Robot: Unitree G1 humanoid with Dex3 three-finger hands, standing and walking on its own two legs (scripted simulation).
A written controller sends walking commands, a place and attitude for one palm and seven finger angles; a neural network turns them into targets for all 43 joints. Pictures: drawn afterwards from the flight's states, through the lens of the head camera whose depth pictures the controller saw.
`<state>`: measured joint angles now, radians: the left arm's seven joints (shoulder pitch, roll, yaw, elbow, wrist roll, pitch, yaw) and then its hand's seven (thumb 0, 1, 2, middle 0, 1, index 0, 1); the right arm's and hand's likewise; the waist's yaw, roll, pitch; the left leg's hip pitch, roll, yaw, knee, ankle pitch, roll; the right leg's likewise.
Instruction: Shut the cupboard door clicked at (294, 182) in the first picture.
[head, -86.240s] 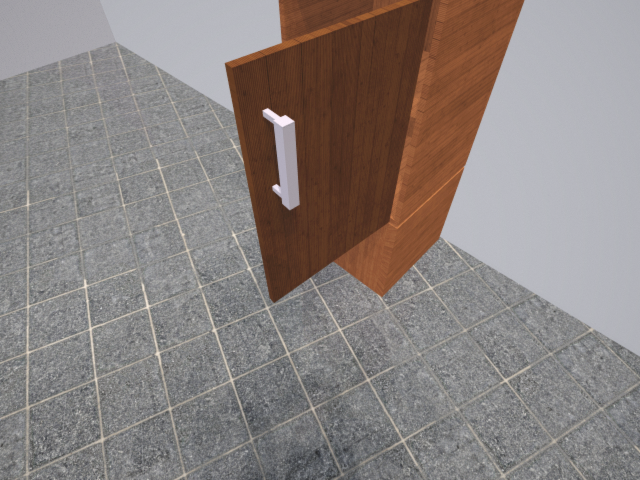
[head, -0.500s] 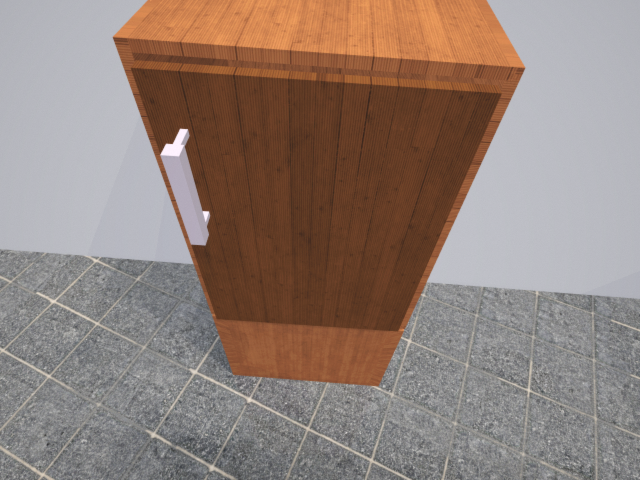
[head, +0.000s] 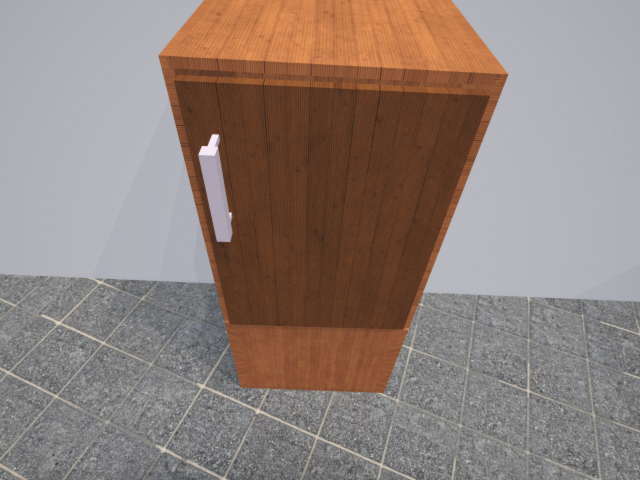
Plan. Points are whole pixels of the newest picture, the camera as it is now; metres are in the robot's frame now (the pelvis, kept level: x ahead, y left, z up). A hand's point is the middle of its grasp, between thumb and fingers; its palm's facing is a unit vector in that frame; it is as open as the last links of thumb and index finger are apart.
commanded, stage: shuffle to correct the standing spot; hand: left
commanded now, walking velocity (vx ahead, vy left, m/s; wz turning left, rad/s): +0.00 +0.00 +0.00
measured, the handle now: (219, 190) +0.50 +0.19 +0.09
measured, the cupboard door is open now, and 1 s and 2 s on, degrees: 1 1 1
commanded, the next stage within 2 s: come to a stop and stand still in 1.32 s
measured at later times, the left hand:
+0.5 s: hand out of the picture -0.11 +0.17 -0.19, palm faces +0.03 -0.99 -0.12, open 7.4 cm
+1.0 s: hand out of the picture -0.02 +0.16 -0.15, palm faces +0.06 -0.98 -0.21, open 7.3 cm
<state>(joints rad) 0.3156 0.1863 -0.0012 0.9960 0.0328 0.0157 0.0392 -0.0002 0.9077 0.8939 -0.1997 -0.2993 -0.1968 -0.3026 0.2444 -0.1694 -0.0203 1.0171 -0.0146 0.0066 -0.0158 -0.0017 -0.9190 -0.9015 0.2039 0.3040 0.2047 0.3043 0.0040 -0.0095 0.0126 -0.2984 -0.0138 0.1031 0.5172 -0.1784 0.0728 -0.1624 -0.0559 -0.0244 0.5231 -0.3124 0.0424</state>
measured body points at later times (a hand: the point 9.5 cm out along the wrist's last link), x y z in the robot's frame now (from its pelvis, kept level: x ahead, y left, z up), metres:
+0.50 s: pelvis -0.04 +0.02 -0.01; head -0.05 +0.04 +0.44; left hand -0.11 +0.22 -0.18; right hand -0.07 -0.22 -0.15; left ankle +0.01 +0.08 -0.74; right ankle -0.02 -0.14 -0.71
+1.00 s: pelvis -0.03 -0.02 +0.01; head -0.03 -0.03 +0.46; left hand -0.02 +0.21 -0.14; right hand -0.05 -0.25 -0.15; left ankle +0.01 +0.09 -0.67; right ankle -0.05 -0.12 -0.73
